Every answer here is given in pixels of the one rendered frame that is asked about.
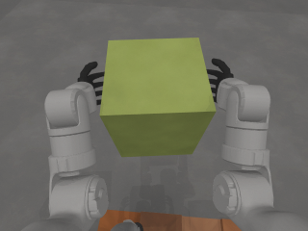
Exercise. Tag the left robot hand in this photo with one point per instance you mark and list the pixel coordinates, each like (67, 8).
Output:
(85, 77)

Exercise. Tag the robot left forearm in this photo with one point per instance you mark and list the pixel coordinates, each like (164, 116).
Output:
(68, 123)

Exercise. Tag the right robot hand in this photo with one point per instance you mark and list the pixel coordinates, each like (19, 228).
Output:
(226, 73)

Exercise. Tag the right robot upper arm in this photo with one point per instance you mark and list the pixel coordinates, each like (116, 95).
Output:
(245, 196)

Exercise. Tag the left robot shin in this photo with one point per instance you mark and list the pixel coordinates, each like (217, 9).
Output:
(128, 220)

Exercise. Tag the carton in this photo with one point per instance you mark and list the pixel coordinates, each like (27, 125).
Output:
(156, 97)

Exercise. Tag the left robot upper arm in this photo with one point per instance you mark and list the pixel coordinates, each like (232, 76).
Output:
(76, 202)

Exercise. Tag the robot right forearm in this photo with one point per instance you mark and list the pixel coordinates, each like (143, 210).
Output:
(247, 114)

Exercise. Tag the left robot thigh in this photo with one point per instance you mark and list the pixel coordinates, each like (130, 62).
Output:
(125, 226)

